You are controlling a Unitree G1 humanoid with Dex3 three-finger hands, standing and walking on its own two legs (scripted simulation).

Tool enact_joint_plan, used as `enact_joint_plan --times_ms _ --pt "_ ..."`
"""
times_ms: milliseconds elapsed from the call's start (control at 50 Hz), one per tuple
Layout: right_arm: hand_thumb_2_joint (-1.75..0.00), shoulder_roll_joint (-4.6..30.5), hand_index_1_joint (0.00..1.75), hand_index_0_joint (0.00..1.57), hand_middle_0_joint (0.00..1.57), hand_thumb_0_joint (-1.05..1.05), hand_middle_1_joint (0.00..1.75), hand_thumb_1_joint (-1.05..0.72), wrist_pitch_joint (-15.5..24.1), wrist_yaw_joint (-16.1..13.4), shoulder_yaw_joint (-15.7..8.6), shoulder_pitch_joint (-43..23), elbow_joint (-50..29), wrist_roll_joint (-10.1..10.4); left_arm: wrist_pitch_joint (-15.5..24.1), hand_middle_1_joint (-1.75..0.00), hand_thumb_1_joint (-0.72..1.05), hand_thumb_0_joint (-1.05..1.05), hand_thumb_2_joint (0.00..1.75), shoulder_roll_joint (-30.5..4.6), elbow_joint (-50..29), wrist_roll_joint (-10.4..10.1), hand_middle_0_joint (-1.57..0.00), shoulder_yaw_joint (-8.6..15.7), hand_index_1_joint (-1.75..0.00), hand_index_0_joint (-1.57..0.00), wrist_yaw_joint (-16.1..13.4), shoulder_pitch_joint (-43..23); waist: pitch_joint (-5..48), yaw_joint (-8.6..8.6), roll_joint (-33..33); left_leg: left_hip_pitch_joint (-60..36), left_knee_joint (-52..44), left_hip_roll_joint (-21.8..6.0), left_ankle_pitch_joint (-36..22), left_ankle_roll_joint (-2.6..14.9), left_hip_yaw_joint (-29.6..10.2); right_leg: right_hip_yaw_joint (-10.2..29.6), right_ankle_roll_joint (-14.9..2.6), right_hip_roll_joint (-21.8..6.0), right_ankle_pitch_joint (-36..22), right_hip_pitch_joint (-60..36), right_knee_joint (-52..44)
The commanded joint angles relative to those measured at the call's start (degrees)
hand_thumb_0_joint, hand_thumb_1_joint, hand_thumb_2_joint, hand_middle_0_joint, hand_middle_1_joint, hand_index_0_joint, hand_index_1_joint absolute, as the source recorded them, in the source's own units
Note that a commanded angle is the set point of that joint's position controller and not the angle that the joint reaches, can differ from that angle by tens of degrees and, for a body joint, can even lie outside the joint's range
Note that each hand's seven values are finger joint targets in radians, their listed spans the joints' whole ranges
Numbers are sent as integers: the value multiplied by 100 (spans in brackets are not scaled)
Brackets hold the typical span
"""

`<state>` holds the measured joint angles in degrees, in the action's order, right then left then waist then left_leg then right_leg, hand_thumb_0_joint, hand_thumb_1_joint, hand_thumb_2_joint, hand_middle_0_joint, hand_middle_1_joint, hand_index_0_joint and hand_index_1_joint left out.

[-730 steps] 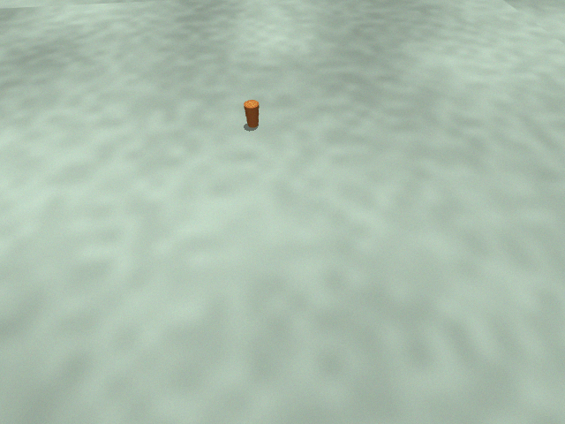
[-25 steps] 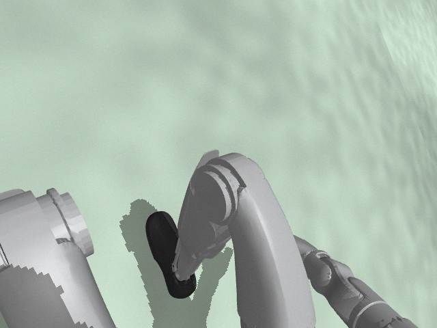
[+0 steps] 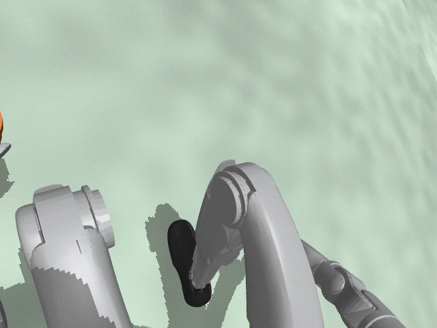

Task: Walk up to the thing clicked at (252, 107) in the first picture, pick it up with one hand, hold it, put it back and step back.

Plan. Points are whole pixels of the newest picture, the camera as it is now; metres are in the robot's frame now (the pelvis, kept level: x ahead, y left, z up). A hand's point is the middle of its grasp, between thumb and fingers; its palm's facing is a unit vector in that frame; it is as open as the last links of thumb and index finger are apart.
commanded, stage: settle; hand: left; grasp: from the side
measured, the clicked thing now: out of the picture +0.42 +0.31 -0.16
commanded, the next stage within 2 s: lift in 1.36 s
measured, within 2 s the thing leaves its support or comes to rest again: neither
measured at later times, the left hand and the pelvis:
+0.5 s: hand out of the picture +0.40 +0.32 -0.03, palm faces +0.34 -0.94 -0.06, open 11.2 cm; pelvis +0.02 -0.01 +0.03, yaw +6 degrees
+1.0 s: hand out of the picture +0.41 +0.31 +0.03, palm faces +0.34 -0.94 -0.03, open 11.2 cm; pelvis +0.03 -0.02 +0.06, yaw +10 degrees
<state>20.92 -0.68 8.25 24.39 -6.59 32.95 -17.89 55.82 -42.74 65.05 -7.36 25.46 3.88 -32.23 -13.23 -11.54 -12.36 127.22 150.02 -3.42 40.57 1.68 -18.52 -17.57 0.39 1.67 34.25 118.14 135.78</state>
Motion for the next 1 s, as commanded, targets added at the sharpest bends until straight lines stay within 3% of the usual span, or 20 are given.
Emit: enact_joint_plan --times_ms 0,40,60,140,160,260,300,380,460,500,520,540,560,600,680,780,860,920,940,980 --pt "-90 1857 30 20 20 0 30 -90 1 -136 -1005 328 -126 235 49 -140 15 0 128 -592 -1395 -134 -131 -94 -142 -130 140 -1054 3527 -257 3134 -2223 -2214 -110 -469 -253 432 19 -178 293 -768 -1147 -948" --pt "-90 1828 30 20 20 0 30 -90 7 -122 -1122 481 -158 339 -128 -140 16 0 128 -333 -1552 -212 -131 -169 -142 -130 157 -1103 3632 -276 3036 -2189 -2270 -86 -370 -237 446 35 -175 278 -695 -1118 -984" --pt "-90 1767 30 20 20 0 30 -90 8 -128 -1184 434 -148 405 -195 -139 17 0 128 -282 -1614 -243 -131 -147 -142 -130 158 -1060 3556 -170 2930 -1978 -2341 -56 -90 -201 462 62 -179 258 -465 -979 -1018" --pt "-90 1621 30 20 20 0 30 -89 19 -149 -1435 661 -136 572 -470 -139 16 0 128 -267 -2164 -125 -130 -202 -142 -130 118 -1413 3895 -60 3006 -2002 -2481 -16 116 -164 618 234 -219 237 -293 -921 -1119" --pt "-90 1553 30 20 20 0 30 -89 0 -150 -1461 753 -76 616 -530 -138 17 0 127 -92 -2159 -116 -129 -320 -141 -129 156 -1382 3914 -78 2962 -2036 -2518 -3 85 -162 627 253 -222 216 -330 -894 -1147" --pt "-90 1394 30 20 20 0 30 -89 -35 -201 -1657 962 -32 781 -848 -133 17 0 124 4 -2254 -79 -124 -264 -136 -124 193 -1336 4142 81 2850 -2029 -2670 57 41 -133 771 420 -253 164 -213 -867 -1255" --pt "-90 1373 30 20 20 0 30 -89 -61 -230 -1747 1064 -5 849 -921 -134 17 0 125 -150 -2562 -128 -125 -96 -137 -124 243 -1350 4410 226 2978 -2195 -2745 69 -107 -147 814 487 -277 132 -276 -871 -1228" --pt "-90 1233 30 20 20 0 30 -89 -84 -280 -1880 1216 22 980 -1130 -136 19 0 125 240 -2452 -213 -126 -275 -138 -126 418 -1158 4678 239 2771 -2261 -2758 113 -403 -127 963 600 -291 110 -408 -971 -1340" --pt "-90 1154 30 20 20 0 30 -89 -91 -346 -2055 1400 97 1104 -1248 -136 16 0 124 17 -2919 -285 -127 -31 -138 -126 576 -1333 5112 412 2724 -2363 -2786 140 -652 -100 1108 744 -295 73 -518 -1117 -1428" --pt "-90 1125 30 20 20 0 30 -89 -92 -364 -2085 1435 79 1161 -1340 -136 16 0 125 369 -2685 -369 -127 -187 -138 -126 697 -1150 5101 337 2547 -2306 -2825 150 -747 -93 1132 768 -282 46 -576 -1207 -1457" --pt "-90 1086 30 20 20 0 30 -90 -72 -383 -2128 1490 122 1181 -1310 -136 16 0 125 105 -3119 -408 -127 29 -139 -126 698 -1464 5312 416 2519 -2309 -2798 158 -769 -73 1165 814 -282 54 -589 -1302 -1503" --pt "-90 1068 30 20 20 0 30 -90 -74 -403 -2150 1524 141 1218 -1371 -138 13 0 125 130 -2869 -445 -129 86 -140 -128 726 -1265 5403 459 2450 -2330 -2763 165 -841 -57 1215 871 -271 38 -660 -1414 -1535" --pt "-90 1050 30 20 20 0 30 -89 -73 -407 -2152 1548 114 1237 -1415 -137 15 0 126 352 -2760 -487 -128 -38 -140 -127 792 -1192 5348 378 2334 -2283 -2766 170 -946 -55 1215 867 -257 29 -751 -1471 -1552" --pt "-90 1045 30 20 20 0 30 -90 -64 -435 -2209 1564 126 1269 -1464 -137 13 0 125 387 -2784 -506 -128 -16 -139 -127 869 -1239 5421 428 2306 -2298 -2798 169 -1067 -52 1247 916 -260 3 -847 -1519 -1558" --pt "-90 976 30 20 20 0 30 -90 -70 -490 -2310 1619 88 1308 -1521 -136 15 0 125 168 -3071 -411 -127 171 -138 -127 908 -1336 5748 584 2308 -2443 -2872 168 -1237 -45 1339 1024 -248 -22 -948 -1758 -1660" --pt "-90 879 30 20 20 0 30 -91 8 -515 -2375 1592 85 1343 -1634 -138 11 0 126 727 -2594 -500 -130 4 -141 -129 976 -1092 5499 475 1971 -2151 -2890 190 -1044 11 1436 1144 -209 -30 -807 -1893 -1878" --pt "-90 834 30 20 20 0 30 -91 -2 -558 -2457 1613 56 1348 -1615 -137 7 0 124 332 -3125 -339 -129 165 -140 -128 908 -1463 5651 625 2089 -2232 -3078 189 -827 16 1491 1231 -227 -44 -521 -1951 -2046" --pt "-90 797 30 20 20 0 30 -90 12 -560 -2483 1631 88 1364 -1659 -137 11 0 125 711 -3080 -348 -129 8 -139 -128 880 -1254 5692 609 2153 -2574 -3212 195 -1005 -30 1467 1180 -264 -39 -637 -1819 -2007" --pt "-90 811 30 20 20 0 30 -91 29 -565 -2508 1645 108 1375 -1660 -137 13 0 126 651 -3103 -375 -131 108 -140 -129 874 -1352 5679 596 2126 -2550 -3215 200 -984 -22 1473 1188 -264 -37 -638 -1793 -2032" --pt "-90 815 30 20 20 0 30 -91 50 -577 -2523 1626 136 1388 -1684 -138 10 0 126 771 -2833 -350 -131 24 -141 -130 869 -1362 5510 537 2044 -2532 -3236 202 -973 -10 1460 1164 -271 -43 -632 -1673 -2029"
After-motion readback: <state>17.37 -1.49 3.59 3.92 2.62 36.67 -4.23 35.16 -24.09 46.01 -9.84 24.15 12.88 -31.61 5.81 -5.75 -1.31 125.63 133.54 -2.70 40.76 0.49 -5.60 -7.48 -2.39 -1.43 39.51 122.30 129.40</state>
